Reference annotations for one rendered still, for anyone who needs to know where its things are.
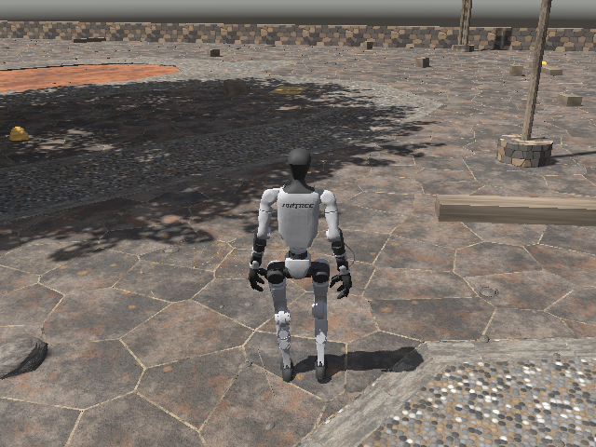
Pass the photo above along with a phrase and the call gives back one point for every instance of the right robot hand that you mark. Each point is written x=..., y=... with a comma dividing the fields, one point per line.
x=347, y=284

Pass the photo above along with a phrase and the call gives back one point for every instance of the robot left upper arm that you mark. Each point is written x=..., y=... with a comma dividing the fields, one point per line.
x=269, y=197

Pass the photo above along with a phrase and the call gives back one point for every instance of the left robot hand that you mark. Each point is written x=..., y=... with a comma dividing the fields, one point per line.
x=253, y=277

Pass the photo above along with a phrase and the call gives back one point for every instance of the left robot foot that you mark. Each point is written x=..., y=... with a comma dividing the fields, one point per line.
x=287, y=374

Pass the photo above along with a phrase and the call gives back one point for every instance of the robot right upper arm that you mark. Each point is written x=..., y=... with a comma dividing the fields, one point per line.
x=331, y=214

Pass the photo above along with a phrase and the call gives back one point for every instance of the robot right forearm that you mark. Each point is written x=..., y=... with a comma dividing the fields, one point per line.
x=338, y=248

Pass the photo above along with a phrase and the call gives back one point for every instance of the robot head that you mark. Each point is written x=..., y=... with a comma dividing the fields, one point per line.
x=299, y=162

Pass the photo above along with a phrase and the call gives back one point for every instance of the robot left forearm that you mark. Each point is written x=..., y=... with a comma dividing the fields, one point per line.
x=257, y=251

